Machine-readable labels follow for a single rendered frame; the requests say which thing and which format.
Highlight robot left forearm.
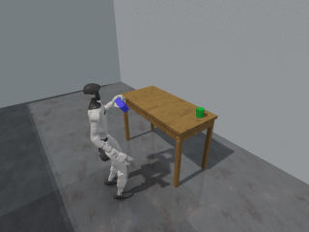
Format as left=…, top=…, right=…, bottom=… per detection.
left=104, top=101, right=115, bottom=111

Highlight right robot hand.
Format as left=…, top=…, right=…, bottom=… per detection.
left=115, top=152, right=134, bottom=166

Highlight table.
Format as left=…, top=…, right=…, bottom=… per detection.
left=120, top=86, right=218, bottom=188

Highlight sponge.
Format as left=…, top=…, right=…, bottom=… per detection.
left=115, top=97, right=129, bottom=113

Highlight left robot hand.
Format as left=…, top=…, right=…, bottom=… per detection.
left=112, top=95, right=126, bottom=108

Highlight robot right upper arm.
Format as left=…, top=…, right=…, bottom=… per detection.
left=90, top=110, right=100, bottom=143

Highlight robot right forearm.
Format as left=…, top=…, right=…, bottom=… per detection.
left=92, top=136, right=119, bottom=158

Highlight left robot thigh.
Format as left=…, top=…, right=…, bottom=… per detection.
left=107, top=134, right=122, bottom=153

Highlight right robot shin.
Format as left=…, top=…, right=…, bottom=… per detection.
left=117, top=173, right=128, bottom=195

